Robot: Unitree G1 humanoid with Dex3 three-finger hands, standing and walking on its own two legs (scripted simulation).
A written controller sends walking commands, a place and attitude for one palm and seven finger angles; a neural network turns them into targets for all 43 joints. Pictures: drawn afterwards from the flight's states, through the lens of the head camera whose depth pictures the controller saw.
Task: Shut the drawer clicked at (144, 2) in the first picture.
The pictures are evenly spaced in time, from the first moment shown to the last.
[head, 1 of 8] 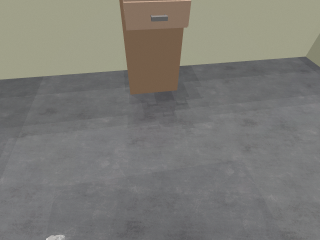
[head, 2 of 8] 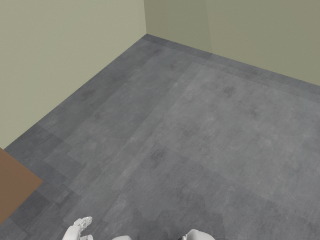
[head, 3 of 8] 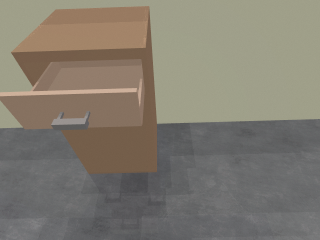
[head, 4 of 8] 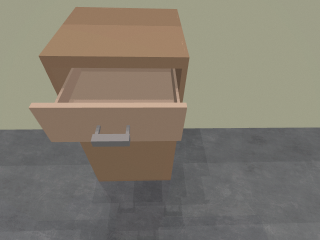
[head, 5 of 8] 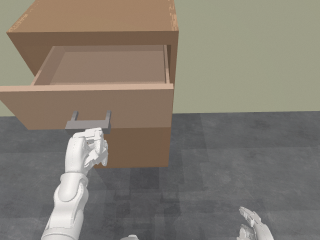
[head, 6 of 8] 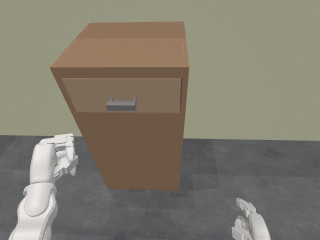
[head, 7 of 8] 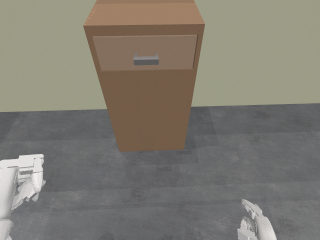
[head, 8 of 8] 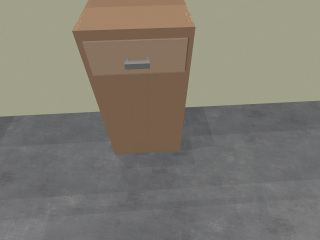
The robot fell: no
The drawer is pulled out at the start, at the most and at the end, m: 0.19 0.19 0.00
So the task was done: yes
